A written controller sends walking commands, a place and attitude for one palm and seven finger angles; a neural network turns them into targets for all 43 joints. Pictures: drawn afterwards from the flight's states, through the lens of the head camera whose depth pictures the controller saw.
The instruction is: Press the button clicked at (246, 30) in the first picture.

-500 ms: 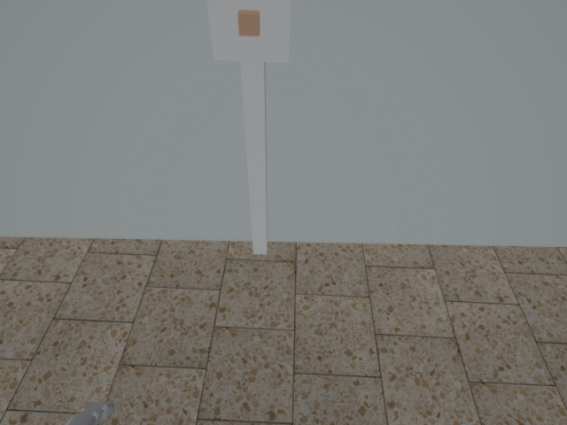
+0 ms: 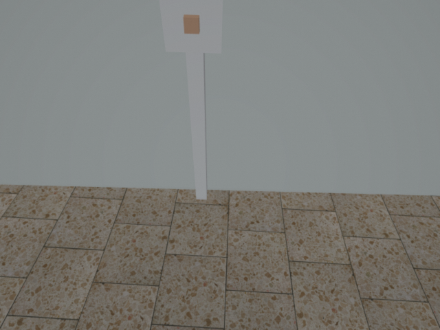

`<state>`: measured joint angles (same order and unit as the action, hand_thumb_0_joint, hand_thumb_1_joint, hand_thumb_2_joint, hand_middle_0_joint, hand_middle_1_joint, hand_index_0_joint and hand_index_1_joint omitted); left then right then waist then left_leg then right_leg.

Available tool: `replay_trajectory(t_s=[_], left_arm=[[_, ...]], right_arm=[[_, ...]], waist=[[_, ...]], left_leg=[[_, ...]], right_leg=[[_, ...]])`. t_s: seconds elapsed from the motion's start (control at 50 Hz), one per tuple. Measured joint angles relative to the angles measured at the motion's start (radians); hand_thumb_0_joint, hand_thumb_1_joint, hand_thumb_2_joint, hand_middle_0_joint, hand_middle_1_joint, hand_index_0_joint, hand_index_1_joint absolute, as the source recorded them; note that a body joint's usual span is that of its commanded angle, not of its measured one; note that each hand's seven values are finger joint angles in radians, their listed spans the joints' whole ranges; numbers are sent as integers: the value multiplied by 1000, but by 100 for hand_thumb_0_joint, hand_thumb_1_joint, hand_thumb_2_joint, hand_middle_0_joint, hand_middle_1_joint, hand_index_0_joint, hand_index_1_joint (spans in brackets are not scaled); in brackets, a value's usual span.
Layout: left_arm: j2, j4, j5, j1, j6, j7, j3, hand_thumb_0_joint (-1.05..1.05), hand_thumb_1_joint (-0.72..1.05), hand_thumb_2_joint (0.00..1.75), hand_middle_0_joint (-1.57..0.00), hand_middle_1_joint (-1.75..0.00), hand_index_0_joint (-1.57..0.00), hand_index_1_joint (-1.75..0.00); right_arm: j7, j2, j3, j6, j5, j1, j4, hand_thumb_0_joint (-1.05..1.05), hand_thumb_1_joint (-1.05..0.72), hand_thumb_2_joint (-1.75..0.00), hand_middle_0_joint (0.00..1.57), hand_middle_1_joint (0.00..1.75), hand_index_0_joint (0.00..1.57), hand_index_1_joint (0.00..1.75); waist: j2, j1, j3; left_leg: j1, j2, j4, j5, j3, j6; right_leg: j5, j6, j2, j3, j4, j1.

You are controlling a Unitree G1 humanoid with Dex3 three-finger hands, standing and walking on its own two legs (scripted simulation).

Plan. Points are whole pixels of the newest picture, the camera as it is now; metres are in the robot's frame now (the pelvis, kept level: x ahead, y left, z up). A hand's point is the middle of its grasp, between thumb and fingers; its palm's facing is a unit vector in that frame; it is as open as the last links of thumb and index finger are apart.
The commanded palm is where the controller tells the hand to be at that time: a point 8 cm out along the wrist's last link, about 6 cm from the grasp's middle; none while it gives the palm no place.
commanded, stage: stand and wait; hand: left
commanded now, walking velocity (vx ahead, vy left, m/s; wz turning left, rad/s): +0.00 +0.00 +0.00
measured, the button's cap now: (191, 23) +0.88 +0.14 +0.18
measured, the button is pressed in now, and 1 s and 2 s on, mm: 0 0 0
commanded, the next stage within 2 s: look at it before walking up in 0.46 s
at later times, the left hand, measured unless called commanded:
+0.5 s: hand out of the picture +0.06 +0.23 -0.15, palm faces -0.05 -0.94 -0.33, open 7.3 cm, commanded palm none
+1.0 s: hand out of the picture +0.07 +0.23 -0.15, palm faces -0.05 -0.94 -0.34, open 7.3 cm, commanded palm none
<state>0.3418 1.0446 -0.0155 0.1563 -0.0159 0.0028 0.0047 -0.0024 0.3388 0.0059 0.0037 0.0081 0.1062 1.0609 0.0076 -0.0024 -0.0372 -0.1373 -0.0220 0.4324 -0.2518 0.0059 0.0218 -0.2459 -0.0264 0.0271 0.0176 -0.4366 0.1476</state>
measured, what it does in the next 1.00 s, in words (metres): stands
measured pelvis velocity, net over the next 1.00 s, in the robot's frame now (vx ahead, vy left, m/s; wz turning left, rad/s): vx -0.01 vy -0.01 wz -0.02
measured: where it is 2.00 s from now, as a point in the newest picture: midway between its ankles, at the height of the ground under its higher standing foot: outside the picture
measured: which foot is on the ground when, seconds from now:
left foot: down 0.00-1.00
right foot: down 0.00-1.00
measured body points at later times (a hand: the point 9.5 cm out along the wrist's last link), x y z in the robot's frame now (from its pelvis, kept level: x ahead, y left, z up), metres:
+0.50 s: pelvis -0.02 -0.01 +0.00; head -0.02 -0.01 +0.45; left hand +0.07 +0.28 -0.13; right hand +0.05 -0.31 -0.13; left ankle -0.01 +0.11 -0.74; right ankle +0.00 -0.14 -0.74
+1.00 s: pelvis -0.01 -0.01 +0.00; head -0.01 -0.01 +0.45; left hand +0.07 +0.28 -0.13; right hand +0.07 -0.31 -0.13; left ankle -0.01 +0.11 -0.74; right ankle +0.00 -0.14 -0.74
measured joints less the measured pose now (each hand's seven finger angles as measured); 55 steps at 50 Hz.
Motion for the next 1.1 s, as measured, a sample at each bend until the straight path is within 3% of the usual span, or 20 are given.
replay_trajectory(t_s=[0.5, 1.1], left_arm=[[-5, 37, 0, -18, 15, 3, 1, 1, 91, 90, -20, -30, -21, -30], [2, 45, 0, -21, 18, 2, 0, 1, 91, 90, -20, -30, -21, -30]], right_arm=[[6, -4, -3, 2, -1, 24, 62, 1, -91, -90, 20, 30, 20, 30], [3, -2, -4, 8, -4, -2, 59, 1, -91, -90, 20, 30, 20, 30]], waist=[[-8, 12, 4], [-6, 6, -1]], left_leg=[[-8, 24, -42, 46, 1, -22], [15, 25, -66, 45, 9, -22]], right_leg=[[48, 20, -24, 1, 40, 12], [48, 20, -25, 9, 60, -6]])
